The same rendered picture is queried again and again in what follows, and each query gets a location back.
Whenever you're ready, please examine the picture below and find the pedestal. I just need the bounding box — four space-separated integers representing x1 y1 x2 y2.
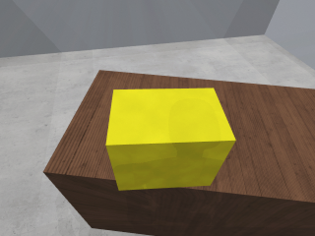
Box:
43 70 315 236

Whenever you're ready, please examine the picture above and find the carton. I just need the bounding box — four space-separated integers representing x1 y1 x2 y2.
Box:
105 88 236 191

